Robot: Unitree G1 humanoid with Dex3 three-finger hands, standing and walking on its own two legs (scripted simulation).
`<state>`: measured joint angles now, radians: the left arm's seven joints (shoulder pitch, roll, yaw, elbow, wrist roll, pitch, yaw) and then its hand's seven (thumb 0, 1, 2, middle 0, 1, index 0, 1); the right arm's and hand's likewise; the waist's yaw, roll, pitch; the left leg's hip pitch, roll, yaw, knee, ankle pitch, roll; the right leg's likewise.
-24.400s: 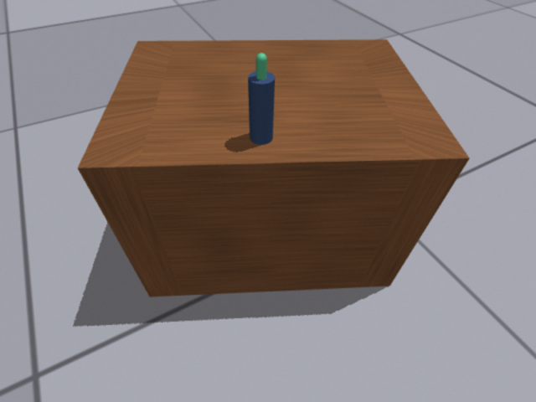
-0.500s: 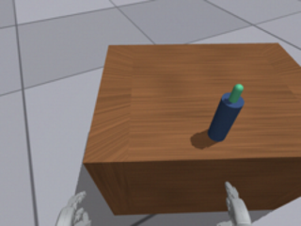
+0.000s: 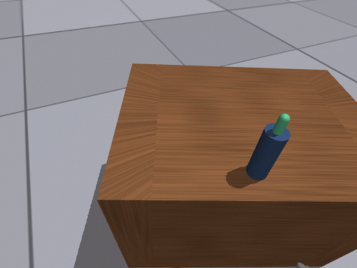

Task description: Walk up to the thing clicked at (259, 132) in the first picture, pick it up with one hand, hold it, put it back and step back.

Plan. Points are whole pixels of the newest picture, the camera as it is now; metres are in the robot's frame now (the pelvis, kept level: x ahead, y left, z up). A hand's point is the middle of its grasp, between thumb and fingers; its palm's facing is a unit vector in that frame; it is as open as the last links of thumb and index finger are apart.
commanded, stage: home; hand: right
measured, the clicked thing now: (269, 147) +0.42 -0.24 +0.04
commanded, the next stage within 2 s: stand in 1.66 s
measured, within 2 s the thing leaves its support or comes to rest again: neither
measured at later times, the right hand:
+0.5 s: hand out of the picture +0.03 -0.25 -0.15, palm faces -0.07 +0.93 -0.37, open 17.4 cm
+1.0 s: hand out of the picture +0.07 -0.25 -0.14, palm faces -0.06 +0.93 -0.37, open 17.4 cm
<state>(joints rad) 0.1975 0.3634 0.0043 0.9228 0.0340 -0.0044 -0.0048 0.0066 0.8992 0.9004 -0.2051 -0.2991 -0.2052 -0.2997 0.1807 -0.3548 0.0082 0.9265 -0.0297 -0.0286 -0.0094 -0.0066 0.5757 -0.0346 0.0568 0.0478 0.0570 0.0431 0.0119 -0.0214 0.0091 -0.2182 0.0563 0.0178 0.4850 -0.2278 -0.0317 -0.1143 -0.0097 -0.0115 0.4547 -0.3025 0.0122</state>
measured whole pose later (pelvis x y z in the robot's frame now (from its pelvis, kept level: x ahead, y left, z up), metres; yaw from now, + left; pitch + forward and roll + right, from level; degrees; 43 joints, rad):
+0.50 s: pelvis -0.03 +0.00 +0.01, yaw +1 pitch -4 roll -1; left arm 0.20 0.37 -0.01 1.13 0.02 0.00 -0.02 0.00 0.90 0.90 -0.21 -0.30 -0.21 -0.30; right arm 0.17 -0.36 0.03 1.11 -0.02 -0.01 0.00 0.00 0.53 -0.06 0.06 0.06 0.06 0.05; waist 0.00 -0.01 0.03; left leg -0.19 0.05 0.01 0.38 -0.13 -0.03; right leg -0.09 -0.01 -0.02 0.36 -0.21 0.01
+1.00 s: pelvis -0.01 +0.01 +0.01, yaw +0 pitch -2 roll +0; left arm 0.15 0.36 -0.01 1.13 0.02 0.00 -0.01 0.00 0.90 0.90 -0.20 -0.30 -0.20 -0.30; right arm 0.13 -0.36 0.03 1.11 -0.02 -0.01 0.00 0.00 0.54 -0.06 0.06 0.05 0.06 0.05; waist 0.00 -0.01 0.05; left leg -0.18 0.04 0.02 0.37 -0.15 -0.02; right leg -0.07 -0.02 -0.02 0.33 -0.23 0.02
